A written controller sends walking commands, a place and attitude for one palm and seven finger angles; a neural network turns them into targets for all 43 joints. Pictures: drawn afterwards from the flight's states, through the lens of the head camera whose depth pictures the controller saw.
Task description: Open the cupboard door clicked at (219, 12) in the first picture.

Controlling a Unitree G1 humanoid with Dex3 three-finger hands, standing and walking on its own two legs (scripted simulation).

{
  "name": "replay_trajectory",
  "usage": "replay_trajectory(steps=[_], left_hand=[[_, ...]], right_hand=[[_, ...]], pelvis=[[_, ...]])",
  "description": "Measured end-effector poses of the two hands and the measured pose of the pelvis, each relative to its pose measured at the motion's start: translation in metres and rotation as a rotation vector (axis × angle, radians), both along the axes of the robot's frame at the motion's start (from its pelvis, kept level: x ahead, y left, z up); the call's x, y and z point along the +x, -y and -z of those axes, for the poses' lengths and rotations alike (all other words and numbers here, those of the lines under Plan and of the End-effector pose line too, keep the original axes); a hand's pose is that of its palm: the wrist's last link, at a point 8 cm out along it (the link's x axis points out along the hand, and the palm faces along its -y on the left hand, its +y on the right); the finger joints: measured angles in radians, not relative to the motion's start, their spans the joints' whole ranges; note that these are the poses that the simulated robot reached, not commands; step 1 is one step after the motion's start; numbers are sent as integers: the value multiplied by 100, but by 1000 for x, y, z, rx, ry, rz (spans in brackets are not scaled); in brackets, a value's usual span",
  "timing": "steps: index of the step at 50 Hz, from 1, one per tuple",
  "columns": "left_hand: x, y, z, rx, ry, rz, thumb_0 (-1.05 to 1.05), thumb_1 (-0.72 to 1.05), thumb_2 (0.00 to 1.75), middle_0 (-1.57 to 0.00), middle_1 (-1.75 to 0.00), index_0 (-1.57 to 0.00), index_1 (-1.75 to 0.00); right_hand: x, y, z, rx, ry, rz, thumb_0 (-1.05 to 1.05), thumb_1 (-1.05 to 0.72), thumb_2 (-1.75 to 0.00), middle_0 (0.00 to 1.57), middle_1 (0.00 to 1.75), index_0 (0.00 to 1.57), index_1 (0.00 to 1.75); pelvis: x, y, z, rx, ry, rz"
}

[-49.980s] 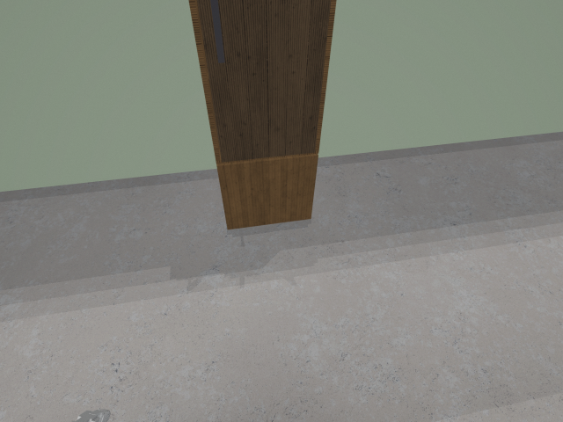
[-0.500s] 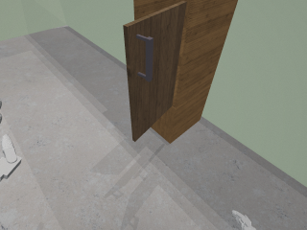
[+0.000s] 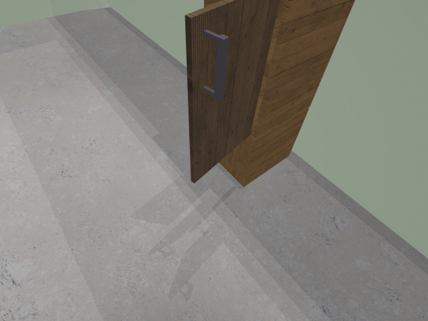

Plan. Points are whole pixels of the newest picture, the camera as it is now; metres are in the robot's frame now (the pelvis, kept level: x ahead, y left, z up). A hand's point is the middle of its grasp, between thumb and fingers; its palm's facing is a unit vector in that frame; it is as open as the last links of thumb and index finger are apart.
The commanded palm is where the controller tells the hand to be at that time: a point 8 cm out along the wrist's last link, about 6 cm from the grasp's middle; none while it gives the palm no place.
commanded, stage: let the arm hang, fingers relaxed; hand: left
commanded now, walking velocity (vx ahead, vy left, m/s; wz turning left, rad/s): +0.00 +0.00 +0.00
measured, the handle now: (214, 67) +0.63 +0.04 +0.13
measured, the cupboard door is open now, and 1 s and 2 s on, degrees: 100 100 100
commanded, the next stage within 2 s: look to check the result in 0.72 s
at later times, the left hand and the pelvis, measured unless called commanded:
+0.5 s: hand out of the picture -0.01 +0.17 -0.17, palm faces +0.01 -0.98 -0.22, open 7.4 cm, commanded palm none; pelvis -0.01 +0.00 +0.01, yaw -2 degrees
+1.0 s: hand out of the picture -0.01 +0.17 -0.16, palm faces +0.02 -0.97 -0.23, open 7.4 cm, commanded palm none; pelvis +0.00 -0.01 +0.01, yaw -2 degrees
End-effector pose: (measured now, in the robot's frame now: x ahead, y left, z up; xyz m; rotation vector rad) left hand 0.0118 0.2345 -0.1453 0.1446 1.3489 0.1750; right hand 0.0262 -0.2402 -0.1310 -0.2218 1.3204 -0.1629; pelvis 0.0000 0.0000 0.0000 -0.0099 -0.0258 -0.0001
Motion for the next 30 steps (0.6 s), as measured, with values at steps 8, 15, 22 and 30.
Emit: replay_trajectory(steps=[8, 15, 22, 30], left_hand=[[-68, -11, -15, 37, -197, -22, 0, 94, 89, -20, -30, -20, -30], [-67, -8, -19, 46, -179, -15, 1, 92, 89, -20, -30, -20, -30], [-40, 6, -14, 23, -95, 11, 1, 91, 89, -20, -30, -20, -30], [-15, 19, -10, -2, -35, 30, 1, 91, 89, -20, -30, -20, -30]], right_hand=[[-37, -17, 10, 56, -101, 50, 1, -91, -90, 20, 29, 20, 30], [-47, -33, 18, 108, -104, 63, 1, -91, -90, 20, 29, 20, 30], [-54, -35, 20, 119, -97, 82, 1, -92, -90, 20, 29, 20, 30], [-61, -33, 18, 116, -103, 101, 1, -91, -90, 20, 29, 20, 30]], pelvis=[[-4, -4, -6, -1, 11, 13], [-10, -5, -7, 4, 21, 20], [-12, -4, -7, 8, 23, 25], [-11, 0, -6, 11, 22, 27]])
